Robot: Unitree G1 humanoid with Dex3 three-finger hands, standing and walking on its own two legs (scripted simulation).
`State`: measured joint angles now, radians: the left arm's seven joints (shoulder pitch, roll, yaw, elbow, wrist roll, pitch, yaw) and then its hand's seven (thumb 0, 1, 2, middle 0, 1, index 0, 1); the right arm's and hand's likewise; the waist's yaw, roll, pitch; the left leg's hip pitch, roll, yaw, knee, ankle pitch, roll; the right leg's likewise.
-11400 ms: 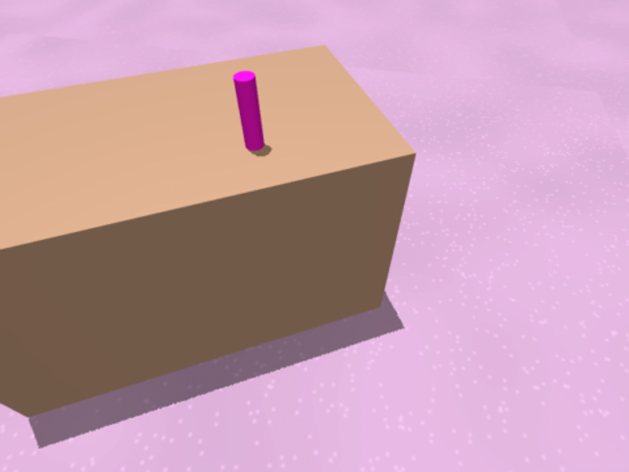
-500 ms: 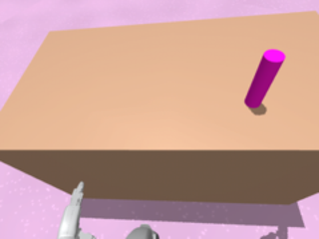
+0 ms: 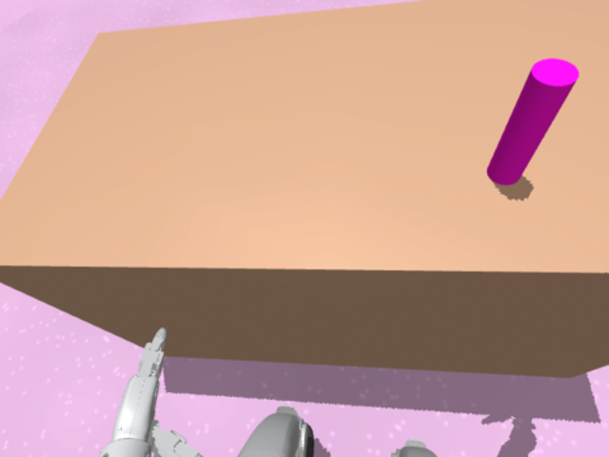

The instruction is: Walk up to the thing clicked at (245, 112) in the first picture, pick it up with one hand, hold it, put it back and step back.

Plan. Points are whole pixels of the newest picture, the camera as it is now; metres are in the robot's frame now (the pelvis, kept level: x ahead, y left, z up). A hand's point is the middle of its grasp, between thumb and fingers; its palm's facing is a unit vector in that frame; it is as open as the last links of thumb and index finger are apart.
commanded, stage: close in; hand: right
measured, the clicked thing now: (525, 130) +0.53 -0.20 +0.07
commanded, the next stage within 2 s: rest palm in 0.62 s
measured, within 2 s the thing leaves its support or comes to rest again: neither
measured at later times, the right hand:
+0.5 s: hand (532, 147) +0.52 -0.22 +0.05, palm faces +0.13 +0.99 +0.02, open 17.6 cm
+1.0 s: hand (511, 156) +0.51 -0.19 +0.05, palm faces +0.15 +0.99 +0.02, open 17.1 cm
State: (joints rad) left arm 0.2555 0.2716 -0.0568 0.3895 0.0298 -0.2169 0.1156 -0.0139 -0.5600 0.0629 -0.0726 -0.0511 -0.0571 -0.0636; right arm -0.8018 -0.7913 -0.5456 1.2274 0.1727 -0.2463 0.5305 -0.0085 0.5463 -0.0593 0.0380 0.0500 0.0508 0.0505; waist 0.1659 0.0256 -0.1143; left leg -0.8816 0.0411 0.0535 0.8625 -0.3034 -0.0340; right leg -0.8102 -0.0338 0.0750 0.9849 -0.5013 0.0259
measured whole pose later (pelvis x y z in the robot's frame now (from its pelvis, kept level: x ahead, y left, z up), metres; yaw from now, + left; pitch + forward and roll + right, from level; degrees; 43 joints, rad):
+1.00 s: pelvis +0.00 +0.01 -0.02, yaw +2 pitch +21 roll +2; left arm 0.38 0.26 0.03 0.05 0.03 -0.07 -0.01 -0.01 -0.58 0.09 -0.07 -0.04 -0.04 -0.06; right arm -0.83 -0.51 -0.53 1.14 0.04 -0.34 0.13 -0.01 0.50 -0.04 0.12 0.06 0.12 0.06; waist 0.22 0.00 -0.11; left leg -1.00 0.02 0.02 1.00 -0.36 -0.03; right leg -0.89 -0.05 0.05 1.09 -0.56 0.03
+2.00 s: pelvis +0.00 +0.01 -0.02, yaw +2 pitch +22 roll +2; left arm 0.36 0.26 -0.02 0.03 0.04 -0.07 -0.01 -0.01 -0.56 0.07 -0.07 -0.05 -0.06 -0.06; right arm -0.91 -0.57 -0.52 1.20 0.00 -0.32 0.12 -0.02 -0.10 -1.05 0.92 1.07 0.99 1.10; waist 0.24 0.00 -0.11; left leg -1.02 0.02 0.03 0.98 -0.35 -0.03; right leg -0.92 -0.05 0.06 1.09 -0.55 0.03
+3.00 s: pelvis +0.01 +0.00 +0.01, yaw +2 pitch +17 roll +1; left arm 0.34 0.25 0.00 0.21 0.02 -0.10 0.01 -0.01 -0.56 0.07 -0.06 -0.05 -0.05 -0.06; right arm -0.92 -0.51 -0.45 1.14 0.04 -0.23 0.08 -0.01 -0.08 -1.08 0.93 1.08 1.00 1.09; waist 0.18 -0.01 -0.09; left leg -0.80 0.03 0.01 0.81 -0.29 -0.03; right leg -0.70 -0.04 0.03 0.89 -0.49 0.03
